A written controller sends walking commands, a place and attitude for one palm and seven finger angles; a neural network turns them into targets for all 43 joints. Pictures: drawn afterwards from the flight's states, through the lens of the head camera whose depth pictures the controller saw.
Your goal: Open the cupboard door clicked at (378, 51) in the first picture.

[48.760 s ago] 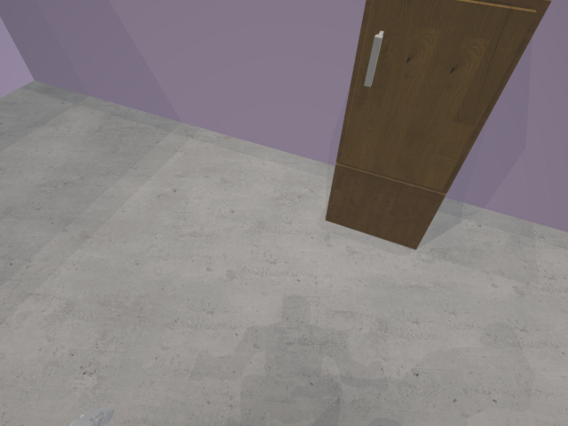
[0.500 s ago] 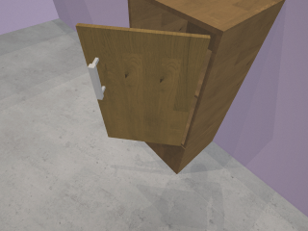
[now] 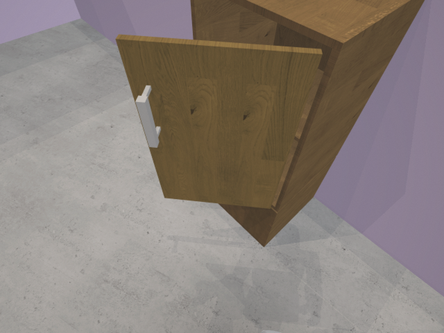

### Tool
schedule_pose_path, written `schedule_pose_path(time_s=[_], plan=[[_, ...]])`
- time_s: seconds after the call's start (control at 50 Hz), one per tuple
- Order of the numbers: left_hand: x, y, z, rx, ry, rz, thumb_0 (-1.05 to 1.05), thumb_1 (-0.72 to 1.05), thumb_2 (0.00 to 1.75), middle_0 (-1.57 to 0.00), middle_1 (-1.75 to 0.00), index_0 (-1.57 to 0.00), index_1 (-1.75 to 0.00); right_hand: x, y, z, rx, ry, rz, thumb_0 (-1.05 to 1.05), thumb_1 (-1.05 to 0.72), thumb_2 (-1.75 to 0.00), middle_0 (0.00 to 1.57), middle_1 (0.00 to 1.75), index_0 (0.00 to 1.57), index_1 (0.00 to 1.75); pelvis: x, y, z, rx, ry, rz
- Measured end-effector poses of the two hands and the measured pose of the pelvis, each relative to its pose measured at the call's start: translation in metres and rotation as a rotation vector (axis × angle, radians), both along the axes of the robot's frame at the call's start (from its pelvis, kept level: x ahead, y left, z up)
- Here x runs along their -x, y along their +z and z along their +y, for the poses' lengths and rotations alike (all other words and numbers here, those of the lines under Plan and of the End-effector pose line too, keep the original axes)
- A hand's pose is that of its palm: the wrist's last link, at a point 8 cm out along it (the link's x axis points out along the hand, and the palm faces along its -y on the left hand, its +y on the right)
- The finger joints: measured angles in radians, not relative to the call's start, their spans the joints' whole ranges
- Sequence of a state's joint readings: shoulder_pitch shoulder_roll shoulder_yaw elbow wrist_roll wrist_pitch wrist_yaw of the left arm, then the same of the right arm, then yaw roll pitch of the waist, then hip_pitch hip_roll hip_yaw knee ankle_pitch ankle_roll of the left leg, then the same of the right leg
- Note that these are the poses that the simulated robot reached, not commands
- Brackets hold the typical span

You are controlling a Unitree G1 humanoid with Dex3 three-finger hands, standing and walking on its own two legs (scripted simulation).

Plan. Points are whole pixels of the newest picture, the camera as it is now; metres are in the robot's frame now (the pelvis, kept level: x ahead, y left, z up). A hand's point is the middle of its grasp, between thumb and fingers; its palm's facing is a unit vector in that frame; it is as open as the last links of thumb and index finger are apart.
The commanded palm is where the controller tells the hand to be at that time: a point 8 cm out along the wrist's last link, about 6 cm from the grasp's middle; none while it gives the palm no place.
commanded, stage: come to a stop and stand still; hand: left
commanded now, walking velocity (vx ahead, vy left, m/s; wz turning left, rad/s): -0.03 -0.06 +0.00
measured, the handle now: (150, 117) +0.55 +0.20 +0.04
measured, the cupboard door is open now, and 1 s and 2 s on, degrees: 41 41 41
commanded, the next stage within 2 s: look again from close up in 1.86 s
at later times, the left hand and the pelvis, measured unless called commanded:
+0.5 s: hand out of the picture +0.06 +0.18 -0.15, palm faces +0.04 -0.95 -0.31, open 7.4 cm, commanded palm none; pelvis +0.00 -0.04 +0.00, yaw +1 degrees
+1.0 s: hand out of the picture +0.00 +0.20 -0.16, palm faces +0.00 -0.97 -0.26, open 7.4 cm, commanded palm none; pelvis -0.03 -0.01 +0.01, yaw +1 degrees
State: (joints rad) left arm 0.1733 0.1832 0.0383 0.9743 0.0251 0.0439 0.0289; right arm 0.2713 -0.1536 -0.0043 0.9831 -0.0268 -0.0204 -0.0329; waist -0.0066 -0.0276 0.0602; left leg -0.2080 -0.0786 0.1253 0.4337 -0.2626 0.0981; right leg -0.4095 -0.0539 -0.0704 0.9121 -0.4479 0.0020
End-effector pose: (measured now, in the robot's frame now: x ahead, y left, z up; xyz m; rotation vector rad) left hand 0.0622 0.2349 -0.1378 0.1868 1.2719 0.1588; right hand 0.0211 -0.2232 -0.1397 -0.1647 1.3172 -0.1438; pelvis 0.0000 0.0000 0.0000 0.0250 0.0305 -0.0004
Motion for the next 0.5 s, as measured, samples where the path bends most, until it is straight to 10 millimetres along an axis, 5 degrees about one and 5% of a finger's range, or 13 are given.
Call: schedule_pose_path(time_s=[0.18,0.5], plan=[[-0.023,0.006,-0.03,0.014,-0.05,-0.073,0.0,0.92,0.9,-0.2,-0.3,-0.2,-0.3,0.015,-0.012,-0.004,-0.049,-0.032,0.051,0.0,-0.91,-0.9,0.2,0.3,0.21,0.3,-0.01,-0.001,-0.013,0.001,0.006,-0.027],[0.011,0.018,-0.007,-0.086,-0.002,-0.112,0.01,0.91,0.9,-0.21,-0.3,-0.2,-0.3,-0.058,0.015,-0.08,0.084,0.036,-0.183,0.0,-0.91,-0.9,0.2,0.29,0.2,0.3,-0.002,0.0,-0.037,0.019,0.024,-0.069]])
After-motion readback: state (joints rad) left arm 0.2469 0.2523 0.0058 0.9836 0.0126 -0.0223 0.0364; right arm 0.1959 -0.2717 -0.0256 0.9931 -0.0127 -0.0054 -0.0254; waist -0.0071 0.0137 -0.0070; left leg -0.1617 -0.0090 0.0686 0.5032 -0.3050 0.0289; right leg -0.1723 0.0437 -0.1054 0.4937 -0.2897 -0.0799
